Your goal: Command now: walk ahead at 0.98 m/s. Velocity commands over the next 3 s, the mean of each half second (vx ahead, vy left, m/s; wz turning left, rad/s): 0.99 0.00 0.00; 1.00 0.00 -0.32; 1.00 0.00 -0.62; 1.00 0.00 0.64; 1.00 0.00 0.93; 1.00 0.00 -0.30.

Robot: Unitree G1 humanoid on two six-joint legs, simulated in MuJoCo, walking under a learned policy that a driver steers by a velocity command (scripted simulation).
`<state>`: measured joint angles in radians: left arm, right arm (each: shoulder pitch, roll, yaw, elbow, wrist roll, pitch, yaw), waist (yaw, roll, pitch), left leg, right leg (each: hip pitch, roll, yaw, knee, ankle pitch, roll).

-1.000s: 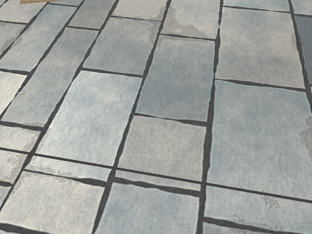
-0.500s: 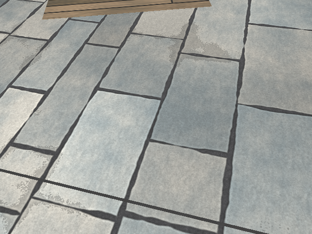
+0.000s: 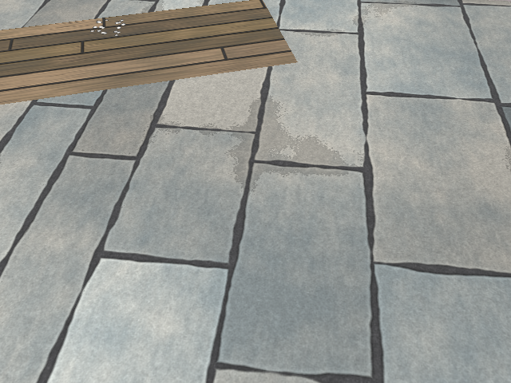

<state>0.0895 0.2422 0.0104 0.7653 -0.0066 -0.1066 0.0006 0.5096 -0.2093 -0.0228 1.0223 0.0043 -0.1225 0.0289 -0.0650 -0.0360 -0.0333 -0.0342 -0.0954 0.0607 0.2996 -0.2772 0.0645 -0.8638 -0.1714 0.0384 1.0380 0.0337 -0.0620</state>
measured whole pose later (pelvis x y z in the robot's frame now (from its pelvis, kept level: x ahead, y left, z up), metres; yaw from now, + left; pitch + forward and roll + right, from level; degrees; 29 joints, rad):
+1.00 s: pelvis +0.92 +0.01 +0.00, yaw -11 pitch -2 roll +4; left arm 0.19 0.29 0.06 0.77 -0.05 -0.04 -0.01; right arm 0.42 -0.27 -0.07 0.96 -0.02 -0.12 0.03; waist -0.07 -0.05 0.01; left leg 0.00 -0.06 0.22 0.32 -0.30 0.05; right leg -0.79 -0.16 0.07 1.18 -0.06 -0.09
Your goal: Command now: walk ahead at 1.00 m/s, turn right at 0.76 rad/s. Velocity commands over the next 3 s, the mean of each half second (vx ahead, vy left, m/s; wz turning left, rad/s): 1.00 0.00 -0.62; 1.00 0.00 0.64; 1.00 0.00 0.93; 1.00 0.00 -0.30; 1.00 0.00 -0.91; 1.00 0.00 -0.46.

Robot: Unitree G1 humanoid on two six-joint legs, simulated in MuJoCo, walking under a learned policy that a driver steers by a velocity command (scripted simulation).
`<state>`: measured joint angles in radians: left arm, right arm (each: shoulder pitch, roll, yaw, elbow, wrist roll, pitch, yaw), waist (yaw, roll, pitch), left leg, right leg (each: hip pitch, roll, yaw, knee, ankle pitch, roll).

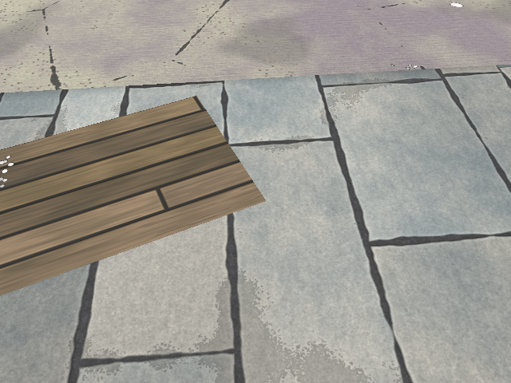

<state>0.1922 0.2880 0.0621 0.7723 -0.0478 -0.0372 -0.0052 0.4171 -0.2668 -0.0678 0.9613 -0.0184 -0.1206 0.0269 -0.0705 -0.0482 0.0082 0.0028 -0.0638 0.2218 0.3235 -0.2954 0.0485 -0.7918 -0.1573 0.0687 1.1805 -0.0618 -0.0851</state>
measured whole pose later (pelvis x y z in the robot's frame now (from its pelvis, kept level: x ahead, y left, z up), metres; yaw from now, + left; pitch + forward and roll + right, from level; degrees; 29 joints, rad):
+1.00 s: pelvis +0.93 -0.10 +0.00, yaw +4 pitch +1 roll +0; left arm 0.01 0.24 0.01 0.56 0.03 -0.15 0.00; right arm 0.47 -0.23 -0.05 0.78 0.04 -0.07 0.01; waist -0.09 -0.02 0.02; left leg -0.08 -0.19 -0.19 0.39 -0.29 0.14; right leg -0.73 -0.08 0.17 0.76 -0.02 0.03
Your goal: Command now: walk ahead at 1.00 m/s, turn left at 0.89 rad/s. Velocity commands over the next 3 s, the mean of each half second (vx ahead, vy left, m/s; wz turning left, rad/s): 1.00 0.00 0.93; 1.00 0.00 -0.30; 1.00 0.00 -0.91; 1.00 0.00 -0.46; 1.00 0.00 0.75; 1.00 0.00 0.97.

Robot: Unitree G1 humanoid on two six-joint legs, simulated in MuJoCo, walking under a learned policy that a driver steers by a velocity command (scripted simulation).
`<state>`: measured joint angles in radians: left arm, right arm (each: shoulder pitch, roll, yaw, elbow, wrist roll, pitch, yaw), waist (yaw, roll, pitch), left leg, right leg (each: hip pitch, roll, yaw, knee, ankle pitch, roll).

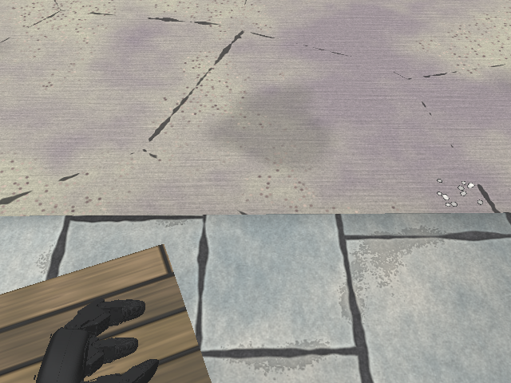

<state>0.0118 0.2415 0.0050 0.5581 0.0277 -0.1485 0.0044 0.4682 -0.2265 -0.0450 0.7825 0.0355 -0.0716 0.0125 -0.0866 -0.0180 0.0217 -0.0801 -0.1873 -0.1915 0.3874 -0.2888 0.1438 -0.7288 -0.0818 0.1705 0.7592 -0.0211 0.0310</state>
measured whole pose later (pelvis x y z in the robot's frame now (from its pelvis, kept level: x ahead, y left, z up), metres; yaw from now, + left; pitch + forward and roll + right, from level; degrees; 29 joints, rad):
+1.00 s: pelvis +0.84 +0.23 -0.04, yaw +18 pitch -1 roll +3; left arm 0.16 0.29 0.07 0.73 -0.03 -0.07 -0.07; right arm 0.42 -0.25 -0.07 0.83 -0.02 -0.11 -0.02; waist -0.05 -0.03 0.03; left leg 0.19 -0.03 0.28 0.39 -0.54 -0.01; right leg -0.72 -0.07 -0.05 0.78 0.37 -0.10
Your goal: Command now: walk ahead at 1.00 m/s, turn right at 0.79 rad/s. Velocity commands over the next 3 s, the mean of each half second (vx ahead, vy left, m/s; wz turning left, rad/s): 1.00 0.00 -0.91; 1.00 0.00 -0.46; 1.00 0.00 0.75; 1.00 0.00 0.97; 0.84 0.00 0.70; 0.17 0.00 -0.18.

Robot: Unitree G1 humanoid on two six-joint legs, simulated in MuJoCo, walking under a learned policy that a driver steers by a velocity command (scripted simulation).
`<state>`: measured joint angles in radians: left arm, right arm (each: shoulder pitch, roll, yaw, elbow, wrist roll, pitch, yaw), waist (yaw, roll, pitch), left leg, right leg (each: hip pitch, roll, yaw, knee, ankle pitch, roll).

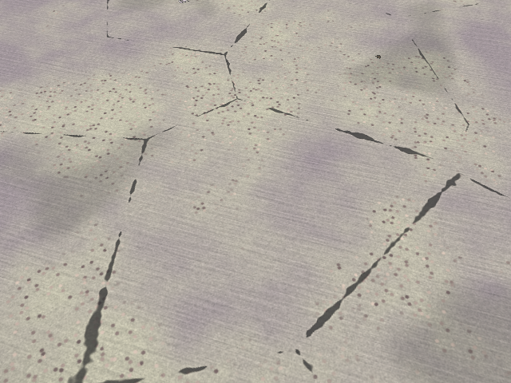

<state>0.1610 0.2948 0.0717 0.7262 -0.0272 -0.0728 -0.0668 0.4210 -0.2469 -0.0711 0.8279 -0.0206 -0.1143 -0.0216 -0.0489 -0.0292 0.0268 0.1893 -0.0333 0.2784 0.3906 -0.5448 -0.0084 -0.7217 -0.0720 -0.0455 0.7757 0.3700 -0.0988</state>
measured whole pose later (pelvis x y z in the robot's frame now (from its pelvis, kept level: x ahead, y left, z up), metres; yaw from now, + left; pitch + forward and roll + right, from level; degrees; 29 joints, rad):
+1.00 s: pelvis +0.71 -0.30 -0.12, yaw -41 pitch +0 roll +0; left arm 0.40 0.21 0.03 0.76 0.02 -0.09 -0.04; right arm 0.22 -0.28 -0.05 0.79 0.05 -0.07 0.01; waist 0.03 0.05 -0.01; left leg -0.72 0.10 -0.11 1.31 -0.14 0.06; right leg -0.17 0.05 -0.14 0.52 -0.36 -0.08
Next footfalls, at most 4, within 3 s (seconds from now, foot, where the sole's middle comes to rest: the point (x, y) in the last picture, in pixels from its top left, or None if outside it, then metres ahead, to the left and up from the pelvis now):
0.06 right None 0.26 -0.08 -0.80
0.24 right None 0.31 -0.14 -0.89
0.38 left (221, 377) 0.58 0.12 -0.88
0.80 right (376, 339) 0.67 -0.34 -0.88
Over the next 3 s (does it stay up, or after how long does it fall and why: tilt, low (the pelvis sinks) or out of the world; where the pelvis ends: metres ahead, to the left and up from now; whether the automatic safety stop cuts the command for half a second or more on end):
stays up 1.98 -0.53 -0.11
